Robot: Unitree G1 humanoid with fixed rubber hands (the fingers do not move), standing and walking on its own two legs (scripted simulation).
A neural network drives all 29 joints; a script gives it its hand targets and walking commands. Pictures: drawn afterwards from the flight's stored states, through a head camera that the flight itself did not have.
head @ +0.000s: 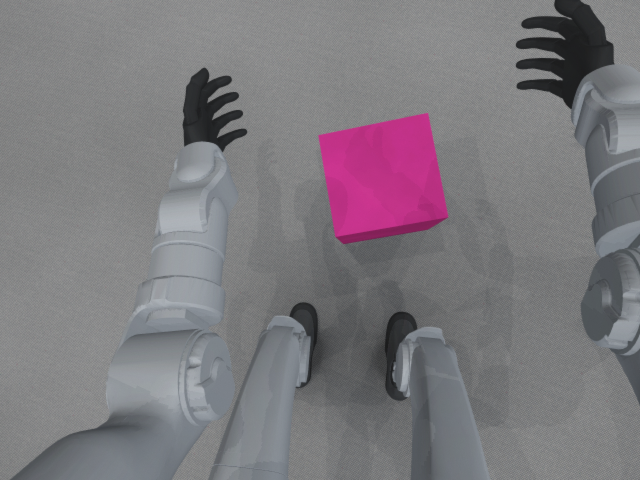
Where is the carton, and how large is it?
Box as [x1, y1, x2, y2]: [318, 113, 447, 243]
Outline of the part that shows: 427,113 318,135 335,236 343,243 427,229 447,217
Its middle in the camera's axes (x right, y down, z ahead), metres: +0.13 -0.11 +0.86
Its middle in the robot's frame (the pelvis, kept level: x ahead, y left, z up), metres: +0.51 -0.02 -0.53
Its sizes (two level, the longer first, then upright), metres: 0.210 0.200 0.250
